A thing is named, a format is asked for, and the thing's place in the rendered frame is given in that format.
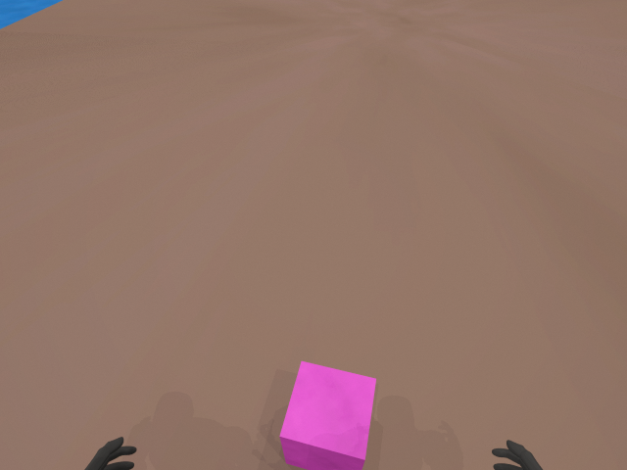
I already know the carton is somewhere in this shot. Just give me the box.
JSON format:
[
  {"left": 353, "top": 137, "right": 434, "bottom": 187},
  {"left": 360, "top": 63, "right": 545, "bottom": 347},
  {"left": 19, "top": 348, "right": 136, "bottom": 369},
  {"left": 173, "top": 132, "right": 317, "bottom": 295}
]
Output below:
[{"left": 279, "top": 361, "right": 376, "bottom": 470}]

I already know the robot left hand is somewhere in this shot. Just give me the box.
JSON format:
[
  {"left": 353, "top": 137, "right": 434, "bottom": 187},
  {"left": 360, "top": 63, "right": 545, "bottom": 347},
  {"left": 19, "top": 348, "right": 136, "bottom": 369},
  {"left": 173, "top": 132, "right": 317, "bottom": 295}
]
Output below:
[{"left": 84, "top": 437, "right": 136, "bottom": 470}]

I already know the robot right hand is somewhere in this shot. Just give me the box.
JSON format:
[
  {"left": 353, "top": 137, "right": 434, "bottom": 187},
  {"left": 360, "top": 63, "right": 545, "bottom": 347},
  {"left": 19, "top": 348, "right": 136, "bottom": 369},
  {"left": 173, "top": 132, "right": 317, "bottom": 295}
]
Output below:
[{"left": 492, "top": 440, "right": 543, "bottom": 470}]

